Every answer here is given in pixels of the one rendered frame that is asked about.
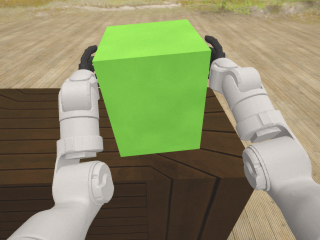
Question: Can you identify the robot right upper arm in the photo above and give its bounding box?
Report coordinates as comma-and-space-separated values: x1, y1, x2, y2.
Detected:
242, 136, 320, 240

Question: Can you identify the left robot hand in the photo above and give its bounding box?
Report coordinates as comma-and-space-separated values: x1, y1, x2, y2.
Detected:
78, 45, 100, 88

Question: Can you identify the robot left forearm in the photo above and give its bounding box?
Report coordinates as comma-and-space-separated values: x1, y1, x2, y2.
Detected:
52, 69, 104, 201

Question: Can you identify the robot right forearm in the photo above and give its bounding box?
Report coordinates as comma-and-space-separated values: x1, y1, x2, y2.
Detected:
209, 58, 312, 175

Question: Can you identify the pedestal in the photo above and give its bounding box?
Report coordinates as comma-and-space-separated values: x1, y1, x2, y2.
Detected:
0, 87, 254, 240

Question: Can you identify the right robot hand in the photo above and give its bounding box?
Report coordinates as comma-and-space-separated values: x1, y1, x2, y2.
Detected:
204, 35, 226, 79

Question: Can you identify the robot left upper arm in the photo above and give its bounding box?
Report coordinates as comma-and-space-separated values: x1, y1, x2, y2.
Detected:
7, 160, 114, 240

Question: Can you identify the carton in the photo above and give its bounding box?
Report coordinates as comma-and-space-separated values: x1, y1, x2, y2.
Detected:
92, 19, 212, 157

